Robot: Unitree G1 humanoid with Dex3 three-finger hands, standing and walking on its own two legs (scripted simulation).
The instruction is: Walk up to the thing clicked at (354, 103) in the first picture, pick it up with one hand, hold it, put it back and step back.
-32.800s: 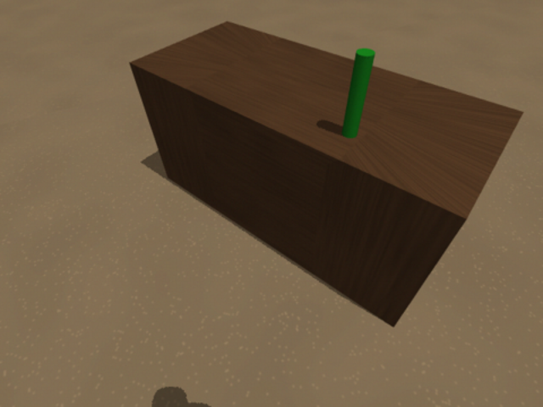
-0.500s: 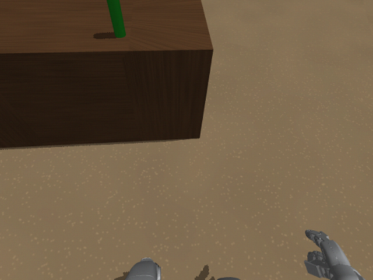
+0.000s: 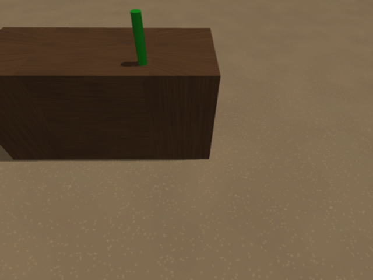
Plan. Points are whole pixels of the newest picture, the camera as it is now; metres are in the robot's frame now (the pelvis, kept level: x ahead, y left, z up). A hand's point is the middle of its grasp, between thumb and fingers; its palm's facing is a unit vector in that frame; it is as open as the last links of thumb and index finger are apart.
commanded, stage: step back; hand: left
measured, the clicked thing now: (139, 39) +1.14 +0.19 +0.01
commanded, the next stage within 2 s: stand in 0.70 s
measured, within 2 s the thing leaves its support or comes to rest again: neither
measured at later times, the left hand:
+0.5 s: hand out of the picture +0.11 +0.25 -0.16, palm faces +0.05 -0.93 -0.37, open 7.4 cm
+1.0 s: hand out of the picture +0.14 +0.24 -0.14, palm faces -0.02 -0.94 -0.34, open 7.3 cm
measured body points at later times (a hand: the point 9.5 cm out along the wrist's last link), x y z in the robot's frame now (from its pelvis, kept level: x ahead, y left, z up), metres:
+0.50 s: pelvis +0.04 -0.02 -0.01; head +0.07 -0.02 +0.44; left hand +0.10 +0.30 -0.13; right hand +0.14 -0.32 -0.14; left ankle +0.09 +0.12 -0.73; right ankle +0.04 -0.14 -0.73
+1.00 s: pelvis +0.06 -0.01 +0.01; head +0.06 -0.01 +0.46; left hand +0.14 +0.29 -0.12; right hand +0.16 -0.30 -0.12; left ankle +0.09 +0.12 -0.73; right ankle +0.04 -0.14 -0.73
